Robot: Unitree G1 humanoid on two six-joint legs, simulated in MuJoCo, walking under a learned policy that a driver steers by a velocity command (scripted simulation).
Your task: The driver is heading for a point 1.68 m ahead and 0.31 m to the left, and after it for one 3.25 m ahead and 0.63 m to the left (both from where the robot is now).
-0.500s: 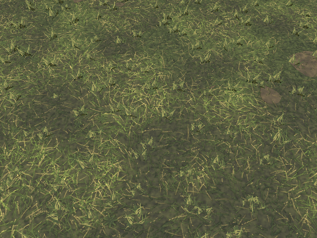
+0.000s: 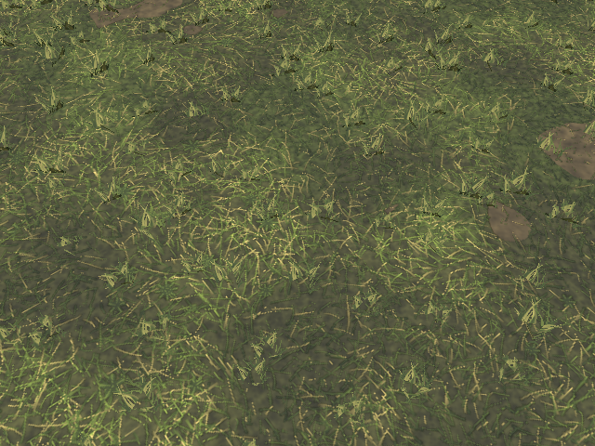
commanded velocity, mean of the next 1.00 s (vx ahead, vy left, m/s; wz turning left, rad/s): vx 0.38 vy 0.00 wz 0.30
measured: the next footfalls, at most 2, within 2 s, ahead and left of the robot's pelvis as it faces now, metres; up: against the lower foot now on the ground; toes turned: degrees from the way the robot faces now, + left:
right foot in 0.40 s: +0.11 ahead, -0.11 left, +0.00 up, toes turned +17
left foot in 0.82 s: +0.24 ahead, +0.20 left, +0.00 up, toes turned +24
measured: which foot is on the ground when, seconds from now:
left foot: down 0.00-0.40, up 0.42-0.80, down 0.82-1.00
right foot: up 0.00-0.38, down 0.40-0.84, up 0.86-1.00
